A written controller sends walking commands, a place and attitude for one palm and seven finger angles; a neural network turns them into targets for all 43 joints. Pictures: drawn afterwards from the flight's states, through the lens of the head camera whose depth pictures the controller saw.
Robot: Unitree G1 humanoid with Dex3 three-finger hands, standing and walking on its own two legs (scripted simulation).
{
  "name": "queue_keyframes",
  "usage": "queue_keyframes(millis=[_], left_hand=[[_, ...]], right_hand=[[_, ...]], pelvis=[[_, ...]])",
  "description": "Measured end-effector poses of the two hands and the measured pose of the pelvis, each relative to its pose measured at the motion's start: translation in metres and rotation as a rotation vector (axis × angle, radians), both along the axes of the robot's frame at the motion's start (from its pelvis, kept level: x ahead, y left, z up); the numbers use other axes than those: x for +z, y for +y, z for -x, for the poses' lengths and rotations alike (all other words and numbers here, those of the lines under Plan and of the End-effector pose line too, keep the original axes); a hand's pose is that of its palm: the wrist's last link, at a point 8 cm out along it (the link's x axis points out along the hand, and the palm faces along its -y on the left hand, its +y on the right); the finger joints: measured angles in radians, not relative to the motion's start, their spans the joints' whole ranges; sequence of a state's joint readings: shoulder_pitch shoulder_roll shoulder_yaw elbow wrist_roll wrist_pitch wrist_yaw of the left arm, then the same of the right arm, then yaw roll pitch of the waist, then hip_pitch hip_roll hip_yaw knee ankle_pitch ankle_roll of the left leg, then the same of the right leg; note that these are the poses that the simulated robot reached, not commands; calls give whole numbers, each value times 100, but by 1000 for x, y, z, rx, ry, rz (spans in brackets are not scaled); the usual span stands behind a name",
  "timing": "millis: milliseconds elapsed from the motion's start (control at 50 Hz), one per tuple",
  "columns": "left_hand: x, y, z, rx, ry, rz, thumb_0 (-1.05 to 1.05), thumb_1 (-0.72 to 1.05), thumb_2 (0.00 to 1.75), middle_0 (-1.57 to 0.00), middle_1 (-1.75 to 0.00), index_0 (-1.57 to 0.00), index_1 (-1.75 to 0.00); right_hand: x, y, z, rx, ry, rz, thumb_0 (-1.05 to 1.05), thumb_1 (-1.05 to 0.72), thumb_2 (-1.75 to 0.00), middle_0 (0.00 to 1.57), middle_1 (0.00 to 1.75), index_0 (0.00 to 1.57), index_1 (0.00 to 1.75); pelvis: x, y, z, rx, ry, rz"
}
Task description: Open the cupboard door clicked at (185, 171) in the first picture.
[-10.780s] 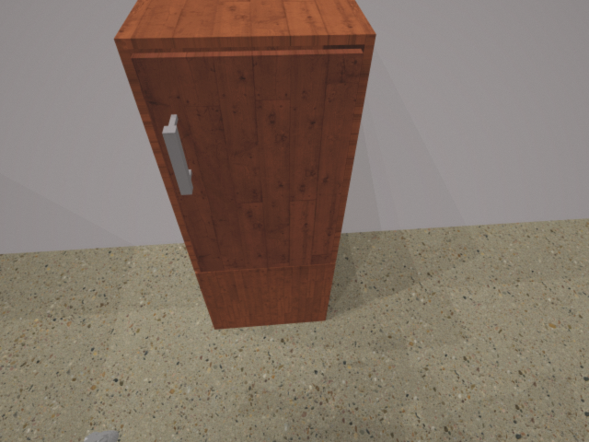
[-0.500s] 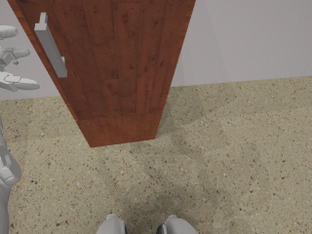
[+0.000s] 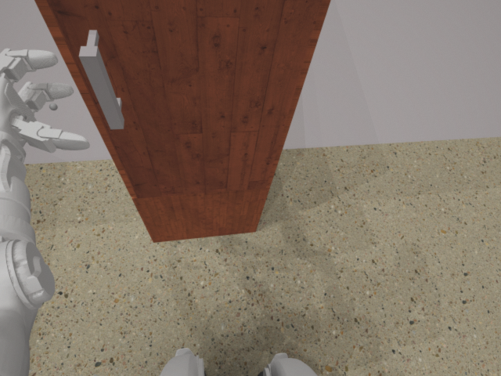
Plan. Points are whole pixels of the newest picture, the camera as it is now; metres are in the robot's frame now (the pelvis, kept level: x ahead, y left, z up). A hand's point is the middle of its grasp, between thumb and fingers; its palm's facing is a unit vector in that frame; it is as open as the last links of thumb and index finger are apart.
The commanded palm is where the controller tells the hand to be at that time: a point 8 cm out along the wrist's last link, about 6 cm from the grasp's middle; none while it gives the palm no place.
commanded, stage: move the hooked fingers beside the handle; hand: left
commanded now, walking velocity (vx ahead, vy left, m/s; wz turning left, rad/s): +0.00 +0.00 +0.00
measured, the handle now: (106, 83) +0.55 +0.20 +0.11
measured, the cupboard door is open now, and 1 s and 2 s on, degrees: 0 0 0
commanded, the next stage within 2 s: slide the fingers in behind the handle in 0.06 s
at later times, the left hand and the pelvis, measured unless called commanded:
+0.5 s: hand (65, 112) +0.48 +0.24 +0.11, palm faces +0.07 -1.00 +0.01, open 14.0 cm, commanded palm +0.46 +0.28 +0.11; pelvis -0.01 -0.01 +0.00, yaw +1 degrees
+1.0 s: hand (99, 106) +0.50 +0.20 +0.11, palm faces +0.08 -1.00 +0.00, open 14.0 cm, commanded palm +0.47 +0.24 +0.11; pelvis -0.01 -0.01 +0.00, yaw +0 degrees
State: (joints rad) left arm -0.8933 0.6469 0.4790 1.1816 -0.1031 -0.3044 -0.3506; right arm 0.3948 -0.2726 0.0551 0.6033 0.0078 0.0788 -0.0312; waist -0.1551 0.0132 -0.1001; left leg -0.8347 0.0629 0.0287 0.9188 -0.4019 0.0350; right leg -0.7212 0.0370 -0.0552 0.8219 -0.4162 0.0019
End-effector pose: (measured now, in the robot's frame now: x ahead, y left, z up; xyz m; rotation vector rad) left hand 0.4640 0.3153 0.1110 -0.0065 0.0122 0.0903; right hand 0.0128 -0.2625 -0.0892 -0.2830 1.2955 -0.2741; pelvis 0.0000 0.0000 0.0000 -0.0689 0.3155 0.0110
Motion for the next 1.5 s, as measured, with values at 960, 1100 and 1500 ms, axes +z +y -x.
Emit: queue_keyframes(millis=[960,1100,1500], left_hand=[[-1,-56,-6,-18,0,-5,-2,-50,30,-30,-120,-30,-120],[-1,-66,-7,-4,-11,-11,-2,-50,30,-30,-120,-30,-120],[-1,-90,-3,9,1,-18,-2,-50,30,-30,-120,-30,-120]], right_hand=[[-7,-6,26,-26,19,-36,1,-91,-90,20,30,20,30],[-7,-9,22,-29,10,-41,1,-91,-90,20,30,20,30],[-12,-15,4,-3,-40,-61,1,-91,-90,20,30,20,30]], pelvis=[[-1,-10,7,-2,-10,-14],[0,-12,4,-5,-13,-17],[0,-20,6,4,-29,-28]])
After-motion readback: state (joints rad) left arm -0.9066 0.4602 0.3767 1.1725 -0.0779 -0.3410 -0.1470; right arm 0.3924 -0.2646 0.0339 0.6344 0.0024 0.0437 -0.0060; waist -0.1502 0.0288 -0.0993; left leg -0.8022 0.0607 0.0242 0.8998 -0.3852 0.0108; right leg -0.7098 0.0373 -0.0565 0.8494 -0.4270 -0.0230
